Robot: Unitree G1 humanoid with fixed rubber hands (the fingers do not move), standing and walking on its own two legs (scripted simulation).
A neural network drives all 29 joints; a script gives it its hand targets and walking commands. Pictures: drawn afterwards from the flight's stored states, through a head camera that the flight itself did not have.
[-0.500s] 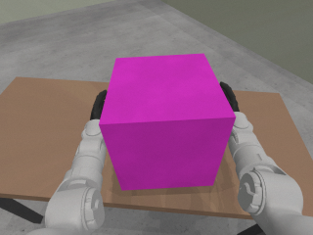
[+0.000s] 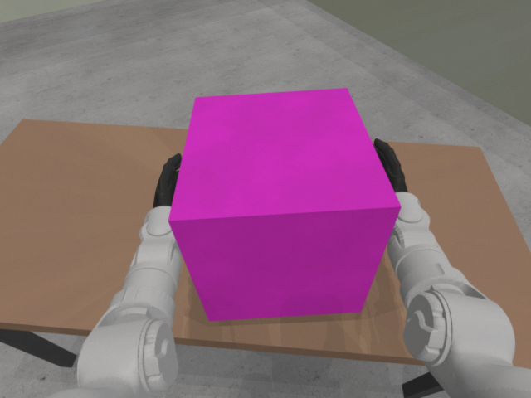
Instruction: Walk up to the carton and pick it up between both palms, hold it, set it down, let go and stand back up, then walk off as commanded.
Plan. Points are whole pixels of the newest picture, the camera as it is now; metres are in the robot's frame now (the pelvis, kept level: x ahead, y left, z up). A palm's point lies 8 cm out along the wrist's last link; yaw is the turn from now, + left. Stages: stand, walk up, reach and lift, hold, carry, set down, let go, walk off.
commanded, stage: set down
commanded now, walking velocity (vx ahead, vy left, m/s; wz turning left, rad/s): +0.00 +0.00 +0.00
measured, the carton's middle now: (278, 204) +0.42 +0.01 +0.03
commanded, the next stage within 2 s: none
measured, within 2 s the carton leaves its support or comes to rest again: rests again in 1.10 s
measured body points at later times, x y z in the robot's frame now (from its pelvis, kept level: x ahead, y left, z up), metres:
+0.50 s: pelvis +0.00 +0.00 +0.00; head +0.04 +0.01 +0.45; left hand +0.40 +0.19 +0.05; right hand +0.43 -0.17 +0.07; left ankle -0.03 +0.14 -0.75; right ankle -0.04 -0.13 -0.75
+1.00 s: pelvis +0.00 +0.00 +0.00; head +0.05 +0.00 +0.44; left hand +0.40 +0.19 +0.03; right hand +0.43 -0.17 +0.05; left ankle -0.03 +0.14 -0.75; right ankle -0.04 -0.13 -0.75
